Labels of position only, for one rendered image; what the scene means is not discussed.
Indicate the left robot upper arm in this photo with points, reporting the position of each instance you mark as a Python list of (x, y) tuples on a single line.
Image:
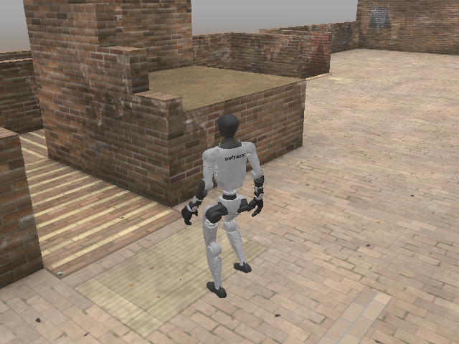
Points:
[(209, 157)]

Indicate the left robot hand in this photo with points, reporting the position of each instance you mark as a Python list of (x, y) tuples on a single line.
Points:
[(187, 215)]

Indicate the right robot foot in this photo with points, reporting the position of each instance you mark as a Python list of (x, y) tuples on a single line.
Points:
[(245, 268)]

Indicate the right robot upper arm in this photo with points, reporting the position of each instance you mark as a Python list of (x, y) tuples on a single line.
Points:
[(256, 171)]

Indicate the right robot forearm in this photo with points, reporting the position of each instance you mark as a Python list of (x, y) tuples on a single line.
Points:
[(259, 187)]

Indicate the right robot hand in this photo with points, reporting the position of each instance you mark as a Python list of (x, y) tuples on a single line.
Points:
[(253, 204)]

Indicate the robot left thigh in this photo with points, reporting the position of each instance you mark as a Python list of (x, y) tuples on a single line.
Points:
[(211, 215)]

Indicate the left robot forearm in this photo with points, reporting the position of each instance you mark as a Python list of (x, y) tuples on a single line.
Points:
[(198, 198)]

